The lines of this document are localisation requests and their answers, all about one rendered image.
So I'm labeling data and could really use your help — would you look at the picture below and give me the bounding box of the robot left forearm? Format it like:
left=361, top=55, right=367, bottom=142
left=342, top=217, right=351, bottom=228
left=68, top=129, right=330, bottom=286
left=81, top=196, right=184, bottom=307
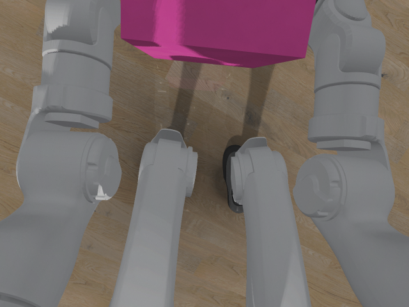
left=16, top=0, right=121, bottom=184

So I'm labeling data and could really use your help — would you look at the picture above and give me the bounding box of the robot right forearm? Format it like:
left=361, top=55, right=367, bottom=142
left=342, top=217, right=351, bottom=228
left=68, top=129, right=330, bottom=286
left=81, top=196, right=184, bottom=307
left=307, top=0, right=392, bottom=177

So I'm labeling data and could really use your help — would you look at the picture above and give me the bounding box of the right robot upper arm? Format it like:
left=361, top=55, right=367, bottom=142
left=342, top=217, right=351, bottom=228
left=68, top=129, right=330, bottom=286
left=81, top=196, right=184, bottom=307
left=293, top=153, right=409, bottom=307

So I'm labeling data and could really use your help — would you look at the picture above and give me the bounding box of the robot right foot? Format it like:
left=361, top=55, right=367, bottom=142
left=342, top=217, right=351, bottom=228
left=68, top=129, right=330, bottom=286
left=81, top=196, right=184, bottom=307
left=222, top=145, right=243, bottom=213

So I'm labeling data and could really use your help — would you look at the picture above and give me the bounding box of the carton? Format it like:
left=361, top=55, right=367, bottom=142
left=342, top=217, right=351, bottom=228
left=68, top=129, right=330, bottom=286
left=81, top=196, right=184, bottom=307
left=121, top=0, right=316, bottom=68

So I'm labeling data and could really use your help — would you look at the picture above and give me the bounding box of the robot right shin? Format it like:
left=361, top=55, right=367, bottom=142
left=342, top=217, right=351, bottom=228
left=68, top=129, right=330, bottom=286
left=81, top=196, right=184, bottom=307
left=233, top=137, right=288, bottom=205

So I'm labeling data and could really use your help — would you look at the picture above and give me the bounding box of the left robot upper arm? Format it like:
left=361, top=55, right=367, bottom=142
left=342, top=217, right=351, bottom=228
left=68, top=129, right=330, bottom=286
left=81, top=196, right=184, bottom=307
left=0, top=130, right=122, bottom=307

